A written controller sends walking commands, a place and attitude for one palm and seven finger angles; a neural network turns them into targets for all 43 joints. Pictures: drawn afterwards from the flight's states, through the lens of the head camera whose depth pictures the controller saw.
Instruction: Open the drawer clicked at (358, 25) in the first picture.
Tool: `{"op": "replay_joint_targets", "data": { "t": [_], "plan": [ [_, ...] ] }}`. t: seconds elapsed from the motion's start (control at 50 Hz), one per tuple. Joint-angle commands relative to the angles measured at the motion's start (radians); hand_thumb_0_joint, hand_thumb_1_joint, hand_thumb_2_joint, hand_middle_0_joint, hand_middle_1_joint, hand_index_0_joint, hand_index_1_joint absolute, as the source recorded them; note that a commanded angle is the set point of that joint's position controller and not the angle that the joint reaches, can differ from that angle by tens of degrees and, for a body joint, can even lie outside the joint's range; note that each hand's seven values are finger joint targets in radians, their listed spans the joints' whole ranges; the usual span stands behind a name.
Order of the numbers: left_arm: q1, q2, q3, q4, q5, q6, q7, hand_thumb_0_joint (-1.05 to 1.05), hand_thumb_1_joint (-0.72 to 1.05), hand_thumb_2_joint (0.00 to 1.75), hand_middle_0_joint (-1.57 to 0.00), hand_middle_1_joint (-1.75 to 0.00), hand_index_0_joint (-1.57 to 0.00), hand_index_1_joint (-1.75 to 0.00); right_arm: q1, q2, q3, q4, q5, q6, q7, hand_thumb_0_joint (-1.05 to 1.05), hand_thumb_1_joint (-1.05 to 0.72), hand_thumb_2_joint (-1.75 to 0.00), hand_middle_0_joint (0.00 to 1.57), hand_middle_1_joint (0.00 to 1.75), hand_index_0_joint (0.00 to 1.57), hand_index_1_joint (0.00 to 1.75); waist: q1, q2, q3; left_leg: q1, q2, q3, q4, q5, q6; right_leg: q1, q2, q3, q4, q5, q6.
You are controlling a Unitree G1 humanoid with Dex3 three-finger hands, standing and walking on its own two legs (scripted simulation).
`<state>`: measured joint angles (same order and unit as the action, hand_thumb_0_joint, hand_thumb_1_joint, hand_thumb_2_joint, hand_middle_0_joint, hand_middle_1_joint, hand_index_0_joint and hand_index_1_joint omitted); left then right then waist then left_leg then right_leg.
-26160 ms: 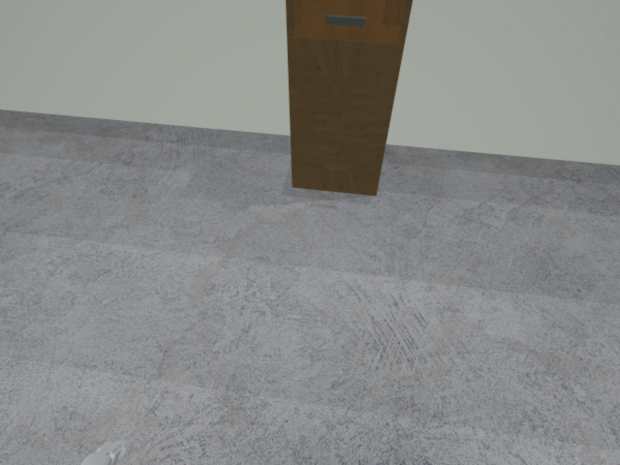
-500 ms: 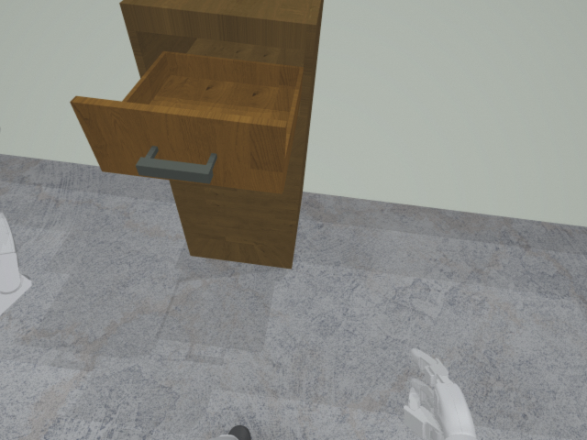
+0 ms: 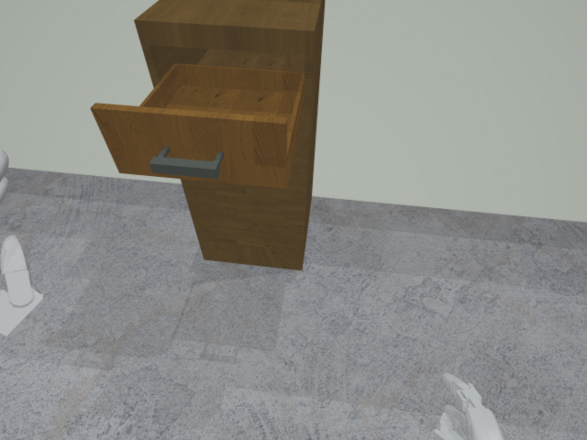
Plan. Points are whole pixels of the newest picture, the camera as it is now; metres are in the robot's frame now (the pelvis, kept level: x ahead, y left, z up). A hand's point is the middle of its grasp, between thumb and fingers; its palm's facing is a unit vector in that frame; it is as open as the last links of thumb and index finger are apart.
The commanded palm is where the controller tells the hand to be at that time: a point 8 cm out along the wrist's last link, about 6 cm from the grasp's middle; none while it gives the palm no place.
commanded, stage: let the arm hang, fingers relaxed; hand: left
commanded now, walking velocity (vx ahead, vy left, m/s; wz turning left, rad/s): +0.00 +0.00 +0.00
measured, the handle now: (189, 160) +0.60 +0.23 +0.04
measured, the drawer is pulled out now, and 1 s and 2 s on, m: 0.29 0.29 0.29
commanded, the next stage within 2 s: look to check the result in 1.18 s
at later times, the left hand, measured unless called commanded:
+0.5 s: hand out of the picture -0.10 +0.21 -0.17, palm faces +0.10 -0.97 -0.21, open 7.1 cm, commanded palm none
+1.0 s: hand out of the picture -0.02 +0.26 -0.14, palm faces +0.06 -0.94 -0.33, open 7.4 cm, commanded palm none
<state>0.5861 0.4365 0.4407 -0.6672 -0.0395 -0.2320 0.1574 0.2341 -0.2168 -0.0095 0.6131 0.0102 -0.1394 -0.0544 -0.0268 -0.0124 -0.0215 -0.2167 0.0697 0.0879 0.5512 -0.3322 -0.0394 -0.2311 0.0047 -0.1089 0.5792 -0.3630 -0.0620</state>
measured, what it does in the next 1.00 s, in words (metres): shifts its weight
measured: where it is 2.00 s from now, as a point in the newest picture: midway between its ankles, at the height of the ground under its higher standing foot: outside the picture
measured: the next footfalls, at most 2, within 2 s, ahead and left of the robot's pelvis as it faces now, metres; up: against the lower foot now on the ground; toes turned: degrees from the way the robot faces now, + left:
none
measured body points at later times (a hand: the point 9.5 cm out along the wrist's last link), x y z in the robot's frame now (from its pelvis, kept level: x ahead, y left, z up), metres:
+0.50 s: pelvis -0.07 +0.01 +0.00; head -0.03 +0.03 +0.44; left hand -0.10 +0.26 -0.16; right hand -0.02 -0.25 -0.14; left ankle -0.07 +0.13 -0.73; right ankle -0.03 -0.07 -0.73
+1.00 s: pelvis -0.07 +0.02 +0.01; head -0.07 +0.00 +0.46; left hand -0.02 +0.31 -0.11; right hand -0.01 -0.25 -0.14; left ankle -0.07 +0.13 -0.73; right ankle -0.03 -0.07 -0.73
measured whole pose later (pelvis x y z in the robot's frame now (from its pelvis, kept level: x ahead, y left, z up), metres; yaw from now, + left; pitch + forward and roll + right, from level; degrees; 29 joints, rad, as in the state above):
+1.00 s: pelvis -0.07 +0.02 +0.01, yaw +3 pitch -2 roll +0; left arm 0.15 0.29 0.02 1.09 0.01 -0.01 0.00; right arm 0.20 -0.28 -0.02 1.08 -0.02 0.00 -0.01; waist 0.00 0.03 0.04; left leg -0.17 -0.01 0.01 0.40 -0.19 0.01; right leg -0.19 0.04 -0.02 0.38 -0.15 -0.05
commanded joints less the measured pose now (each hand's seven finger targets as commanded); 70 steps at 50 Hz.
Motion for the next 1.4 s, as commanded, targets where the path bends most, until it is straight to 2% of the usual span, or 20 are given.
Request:
{"op": "replay_joint_targets", "data": {
  "t": [0.0, 0.04, 0.06, 0.1, 0.14, 0.2, 0.24, 0.26, 0.28, 0.3, 0.32, 0.38, 0.44, 0.48, 0.52, 0.54, 0.72, 0.94, 1.08, 1.38],
  "plan": [
    [-0.039, 0.175, 0.158, -0.135, -0.009, -0.062, 0.03, 0.0, 0.9, 0.9, -0.2, -0.3, -0.2, -0.3, -0.069, -0.102, -0.033, -0.148, 0.01, -0.03, 0.01, 0.0, -0.9, -0.9, 0.2, 0.3, 0.2, 0.3, 0.001, -0.101, -0.084, -0.132, -0.03, -0.001, 0.041, 0.159, 0.038, 0.195, -0.226, 0.235, -0.145, 0.78, -0.026],
    [-0.028, 0.174, 0.168, -0.113, -0.012, -0.061, 0.03, 0.0, 0.9, 0.9, -0.2, -0.3, -0.2, -0.3, -0.081, -0.088, -0.022, -0.152, 0.008, -0.017, 0.006, 0.0, -0.9, -0.9, 0.2, 0.3, 0.2, 0.3, 0.001, -0.047, -0.077, -0.083, -0.023, -0.014, -0.046, 0.177, 0.046, 0.165, -0.201, 0.205, -0.153, 0.711, -0.004],
    [-0.098, 0.013, -0.305, 0.698, 0.11, 0.125, -0.113, 0.0, 0.9, 0.9, -0.2, -0.3, -0.2, -0.3, -0.114, -0.278, -0.087, 0.079, 0.0, -0.051, 0.08, 0.0, -0.9, -0.9, 0.2, 0.3, 0.2, 0.3, -0.028, 0.027, -0.025, -0.072, 0.032, -0.073, 0.089, 0.362, 0.063, -0.037, -0.213, 0.09, 0.028, 0.654, 0.011],
    [-0.109, -0.08, -0.329, 0.726, 0.085, 0.23, -0.157, 0.0, 0.9, 0.9, -0.2, -0.3, -0.2, -0.3, -0.046, -0.241, -0.081, 0.067, -0.012, 0.027, 0.071, 0.0, -0.9, -0.9, 0.2, 0.3, 0.2, 0.3, -0.006, 0.152, -0.014, -0.042, 0.119, -0.155, -0.055, 0.472, 0.11, -0.168, -0.064, 0.041, 0.155, 0.168, 0.063],
    [-0.234, -0.085, -0.344, 0.775, 0.08, 0.236, -0.156, 0.0, 0.9, 0.9, -0.2, -0.3, -0.2, -0.3, -0.026, -0.239, -0.065, 0.065, -0.034, 0.062, 0.062, 0.0, -0.9, -0.9, 0.2, 0.3, 0.2, 0.3, -0.019, 0.127, -0.002, -0.052, 0.215, -0.35, -0.136, 0.575, 0.229, -0.29, -0.014, 0.094, 0.368, -0.184, 0.072],
    [-0.283, -0.077, -0.354, 0.948, 0.069, 0.234, -0.157, 0.0, 0.9, 0.9, -0.2, -0.3, -0.2, -0.3, -0.071, -0.228, -0.042, 0.064, -0.059, 0.083, 0.047, 0.0, -0.9, -0.9, 0.2, 0.3, 0.2, 0.3, 0.02, -0.022, -0.018, -0.062, 0.211, -0.329, -0.099, 0.665, 0.248, -0.186, -0.035, 0.146, 0.275, -0.147, 0.066],
    [-0.22, -0.034, -0.349, 1.101, 0.075, 0.234, -0.155, 0.0, 0.9, 0.9, -0.2, -0.3, -0.2, -0.3, -0.141, -0.206, -0.032, 0.068, -0.043, 0.104, 0.043, 0.0, -0.9, -0.9, 0.2, 0.3, 0.2, 0.3, 0.084, -0.1, -0.058, -0.186, 0.087, -0.189, 0.004, 0.388, 0.142, 0.086, -0.062, 0.173, -0.007, 0.163, 0.056],
    [-0.199, 0.034, -0.341, 1.155, 0.082, 0.232, -0.149, 0.0, 0.9, 0.9, -0.2, -0.3, -0.2, -0.3, -0.13, -0.148, -0.028, 0.066, -0.027, 0.117, 0.042, 0.0, -0.9, -0.9, 0.2, 0.3, 0.2, 0.3, 0.08, -0.247, -0.06, -0.229, -0.06, -0.098, 0.144, 0.079, 0.067, 0.09, -0.206, 0.407, -0.184, 0.275, 0.016],
    [-0.226, 0.064, -0.348, 1.203, 0.077, 0.233, -0.151, 0.0, 0.9, 0.9, -0.2, -0.3, -0.2, -0.3, -0.117, -0.132, -0.027, 0.069, -0.028, 0.132, 0.045, 0.0, -0.9, -0.9, 0.2, 0.3, 0.2, 0.3, 0.06, -0.24, 0.006, -0.243, -0.101, -0.085, 0.237, -0.2, 0.043, 0.022, -0.314, 0.536, -0.254, 0.311, -0.07],
    [-0.275, 0.073, -0.357, 1.247, 0.076, 0.232, -0.154, 0.0, 0.9, 0.9, -0.2, -0.3, -0.2, -0.3, -0.098, -0.156, -0.034, 0.099, -0.028, 0.144, 0.046, 0.0, -0.9, -0.9, 0.2, 0.3, 0.2, 0.3, 0.045, -0.161, 0.001, -0.184, -0.086, -0.102, 0.295, -0.249, 0.049, -0.03, -0.311, 0.512, -0.271, 0.193, -0.12],
    [-0.315, 0.059, -0.358, 1.281, 0.076, 0.235, -0.148, 0.0, 0.9, 0.9, -0.2, -0.3, -0.2, -0.3, -0.102, -0.161, -0.041, 0.124, -0.031, 0.156, 0.043, 0.0, -0.9, -0.9, 0.2, 0.3, 0.2, 0.3, 0.042, -0.183, 0.023, -0.191, -0.078, -0.106, 0.347, -0.219, 0.054, -0.045, -0.275, 0.491, -0.288, 0.157, -0.119],
    [-0.338, 0.016, -0.358, 1.39, 0.071, 0.226, -0.144, 0.0, 0.9, 0.9, -0.2, -0.3, -0.2, -0.3, -0.05, -0.137, -0.041, 0.2, -0.02, 0.155, 0.036, 0.0, -0.9, -0.9, 0.2, 0.3, 0.2, 0.3, 0.019, -0.023, 0.022, -0.135, -0.061, -0.106, 0.265, -0.15, 0.056, -0.004, -0.238, 0.426, -0.258, 0.293, -0.15],
    [-0.332, -0.032, -0.365, 1.49, 0.056, 0.229, -0.137, 0.0, 0.9, 0.9, -0.2, -0.3, -0.2, -0.3, 0.066, -0.096, -0.033, 0.281, -0.018, 0.148, 0.03, 0.0, -0.9, -0.9, 0.2, 0.3, 0.2, 0.3, -0.016, 0.059, -0.034, 0.081, -0.033, -0.137, -0.083, 0.097, 0.07, -0.033, -0.176, 0.308, -0.183, 0.246, -0.065],
    [-0.287, -0.092, -0.383, 1.543, 0.042, 0.237, -0.143, 0.0, 0.9, 0.9, -0.2, -0.3, -0.2, -0.3, 0.032, -0.161, -0.032, 0.295, -0.032, 0.138, 0.016, 0.0, -0.9, -0.9, 0.2, 0.3, 0.2, 0.3, 0.028, 0.231, -0.013, 0.023, 0.122, -0.326, -0.218, 0.104, 0.145, -0.037, -0.047, 0.177, -0.121, 0.09, 0.016],
    [-0.278, -0.081, -0.389, 1.597, 0.055, 0.241, -0.143, 0.0, 0.9, 0.9, -0.2, -0.3, -0.2, -0.3, -0.025, -0.187, -0.039, 0.308, -0.036, 0.146, 0.021, 0.0, -0.9, -0.9, 0.2, 0.3, 0.2, 0.3, 0.054, 0.144, 0.038, -0.159, 0.117, -0.323, -0.286, -0.13, 0.145, 0.101, -0.033, 0.161, -0.155, 0.049, 0.018],
    [-0.29, -0.069, -0.389, 1.624, 0.057, 0.244, -0.145, 0.0, 0.9, 0.9, -0.2, -0.3, -0.2, -0.3, -0.025, -0.188, -0.04, 0.324, -0.033, 0.143, 0.022, 0.0, -0.9, -0.9, 0.2, 0.3, 0.2, 0.3, 0.051, 0.178, 0.06, -0.149, 0.082, -0.291, -0.304, -0.169, 0.123, 0.088, -0.041, 0.167, -0.168, 0.056, 0.009],
    [-0.343, 0.006, -0.389, 1.72, 0.058, 0.224, -0.144, 0.0, 0.9, 0.9, -0.2, -0.3, -0.2, -0.3, 0.032, -0.207, -0.048, 0.403, -0.027, 0.143, 0.028, 0.0, -0.9, -0.9, 0.2, 0.3, 0.2, 0.3, 0.024, -0.002, 0.099, -0.035, 0.021, -0.198, -0.247, -0.09, 0.097, -0.012, -0.088, 0.241, -0.321, -0.076, -0.007],
    [-0.439, 0.052, -0.38, 1.716, 0.055, 0.209, -0.143, 0.0, 0.9, 0.9, -0.2, -0.3, -0.2, -0.3, -0.017, -0.232, -0.044, 0.425, -0.031, 0.125, 0.037, 0.0, -0.9, -0.9, 0.2, 0.3, 0.2, 0.3, 0.023, 0.005, 0.088, -0.015, 0.023, -0.188, -0.253, 0.051, 0.089, 0.033, -0.108, 0.259, -0.321, 0.033, -0.006],
    [-0.487, 0.071, -0.382, 1.71, 0.049, 0.2, -0.142, 0.0, 0.9, 0.9, -0.2, -0.3, -0.2, -0.3, -0.053, -0.254, -0.041, 0.434, -0.028, 0.117, 0.036, 0.0, -0.9, -0.9, 0.2, 0.3, 0.2, 0.3, 0.022, 0.03, 0.031, 0.035, 0.037, -0.18, -0.254, 0.193, 0.076, 0.104, -0.114, 0.246, -0.287, 0.247, -0.004],
    [-0.525, 0.089, -0.388, 1.719, 0.046, 0.198, -0.139, 0.0, 0.9, 0.9, -0.2, -0.3, -0.2, -0.3, -0.099, -0.287, -0.034, 0.449, -0.024, 0.122, 0.032, 0.0, -0.9, -0.9, 0.2, 0.3, 0.2, 0.3, 0.014, 0.03, -0.011, 0.104, 0.048, -0.166, -0.272, 0.256, 0.062, 0.15, -0.115, 0.24, -0.295, 0.364, 0.004]
  ]
}}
